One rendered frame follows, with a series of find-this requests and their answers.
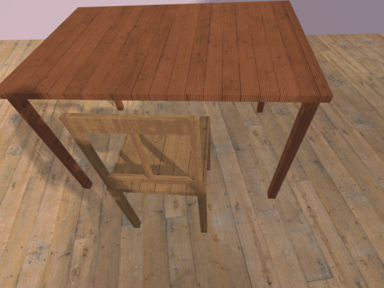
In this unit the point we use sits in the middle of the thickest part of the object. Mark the table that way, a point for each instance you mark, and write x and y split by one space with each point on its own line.
226 51

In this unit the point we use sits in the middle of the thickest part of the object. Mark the chair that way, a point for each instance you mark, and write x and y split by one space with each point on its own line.
160 154

